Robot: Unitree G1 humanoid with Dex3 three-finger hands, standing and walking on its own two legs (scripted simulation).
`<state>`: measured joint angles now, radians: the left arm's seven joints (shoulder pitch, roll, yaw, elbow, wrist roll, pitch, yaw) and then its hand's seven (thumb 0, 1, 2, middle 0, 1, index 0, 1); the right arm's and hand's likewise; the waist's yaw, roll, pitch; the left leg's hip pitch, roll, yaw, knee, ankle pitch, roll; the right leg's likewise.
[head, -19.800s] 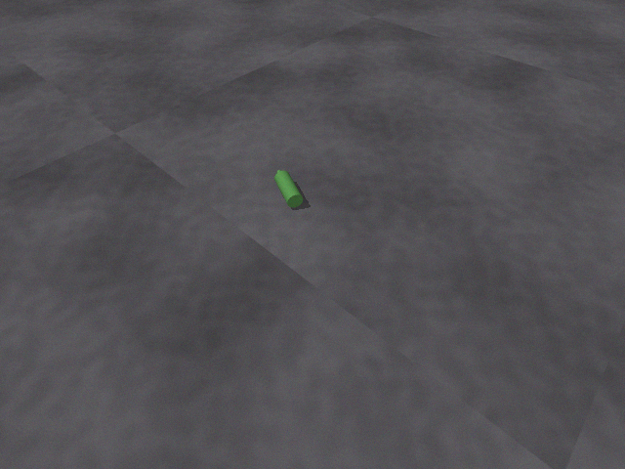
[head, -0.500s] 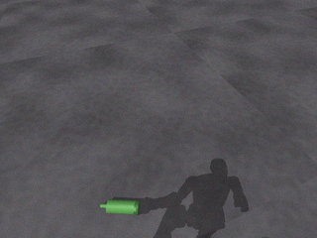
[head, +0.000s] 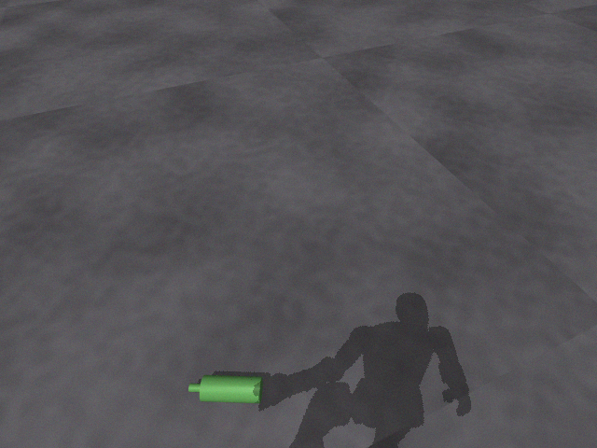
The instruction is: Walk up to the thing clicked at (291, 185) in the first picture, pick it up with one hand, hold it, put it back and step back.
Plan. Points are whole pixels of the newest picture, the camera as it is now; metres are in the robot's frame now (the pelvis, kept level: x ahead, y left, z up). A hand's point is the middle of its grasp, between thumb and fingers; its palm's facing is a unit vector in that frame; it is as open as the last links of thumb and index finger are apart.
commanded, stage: walk up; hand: left
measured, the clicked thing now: (225, 388) +0.44 +0.26 -0.74
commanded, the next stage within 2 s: stand in 0.06 s
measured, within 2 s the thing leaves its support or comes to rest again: neither
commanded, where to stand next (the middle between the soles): +0.06 +0.01 m, yaw +0 degrees
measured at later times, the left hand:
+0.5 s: hand out of the picture +0.07 +0.25 -0.15, palm faces -0.03 -0.94 -0.35, open 7.4 cm
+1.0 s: hand out of the picture +0.06 +0.25 -0.16, palm faces -0.03 -0.94 -0.35, open 7.4 cm
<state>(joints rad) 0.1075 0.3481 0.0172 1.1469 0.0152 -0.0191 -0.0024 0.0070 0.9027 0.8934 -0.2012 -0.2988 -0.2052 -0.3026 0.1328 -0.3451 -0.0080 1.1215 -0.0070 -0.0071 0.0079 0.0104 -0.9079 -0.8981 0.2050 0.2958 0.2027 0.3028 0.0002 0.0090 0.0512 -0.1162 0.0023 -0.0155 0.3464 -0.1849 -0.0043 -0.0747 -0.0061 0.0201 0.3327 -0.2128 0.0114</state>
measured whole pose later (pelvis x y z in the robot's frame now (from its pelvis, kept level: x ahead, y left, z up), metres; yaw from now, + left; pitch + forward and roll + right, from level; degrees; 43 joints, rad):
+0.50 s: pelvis -0.01 +0.00 +0.00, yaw +0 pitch -2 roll +0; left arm 0.09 0.35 0.00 1.14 0.01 -0.02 0.00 0.01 0.90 0.89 -0.20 -0.30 -0.21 -0.30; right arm 0.09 -0.35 0.00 1.13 0.00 -0.01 0.01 0.01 -0.91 -0.90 0.20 0.30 0.20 0.30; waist 0.00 0.00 0.06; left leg -0.12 0.01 -0.02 0.31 -0.15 -0.01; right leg -0.08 0.00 0.02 0.30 -0.18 0.01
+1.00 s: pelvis -0.01 +0.00 +0.00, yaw +0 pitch -2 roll +0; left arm 0.12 0.35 0.00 1.14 0.01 -0.02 0.00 0.01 0.90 0.89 -0.20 -0.30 -0.20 -0.30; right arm 0.11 -0.35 0.00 1.14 0.00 -0.01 0.01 0.01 -0.91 -0.90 0.20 0.30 0.20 0.30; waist 0.00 0.01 0.05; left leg -0.13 0.01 -0.02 0.31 -0.15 -0.01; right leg -0.10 0.00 0.02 0.32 -0.19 0.01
